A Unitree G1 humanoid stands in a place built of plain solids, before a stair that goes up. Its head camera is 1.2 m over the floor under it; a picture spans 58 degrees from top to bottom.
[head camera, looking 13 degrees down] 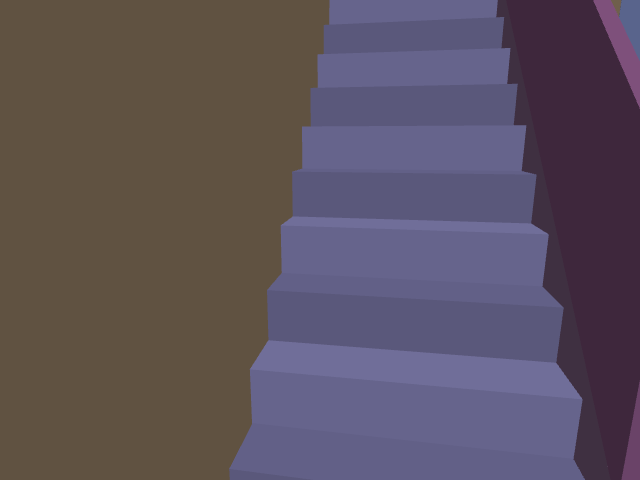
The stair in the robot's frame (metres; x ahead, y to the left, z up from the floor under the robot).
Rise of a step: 0.21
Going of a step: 0.23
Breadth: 1.07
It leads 10 degrees to the right of straight ahead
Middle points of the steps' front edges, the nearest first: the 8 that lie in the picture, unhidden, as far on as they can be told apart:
1.28 -0.28 0.42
1.50 -0.32 0.63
1.72 -0.36 0.85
1.95 -0.40 1.06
2.17 -0.43 1.27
2.39 -0.47 1.48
2.62 -0.51 1.69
2.84 -0.55 1.90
